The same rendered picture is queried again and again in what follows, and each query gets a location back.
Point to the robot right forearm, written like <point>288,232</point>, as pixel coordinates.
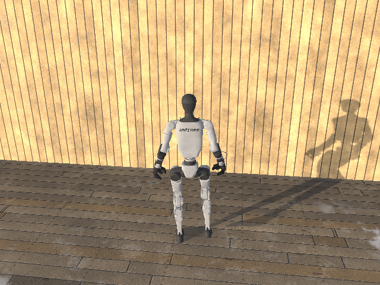
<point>218,156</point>

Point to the robot right upper arm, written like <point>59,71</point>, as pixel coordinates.
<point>210,134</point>

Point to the robot left forearm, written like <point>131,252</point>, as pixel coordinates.
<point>159,158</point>

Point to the left robot foot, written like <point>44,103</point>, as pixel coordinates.
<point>179,238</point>

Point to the robot right shin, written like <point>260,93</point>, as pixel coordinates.
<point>206,207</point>

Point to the left robot hand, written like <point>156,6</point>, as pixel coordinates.
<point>158,170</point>

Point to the robot left upper arm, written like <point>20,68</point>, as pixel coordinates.
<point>171,125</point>

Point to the right robot hand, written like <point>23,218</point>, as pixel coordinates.
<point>217,167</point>

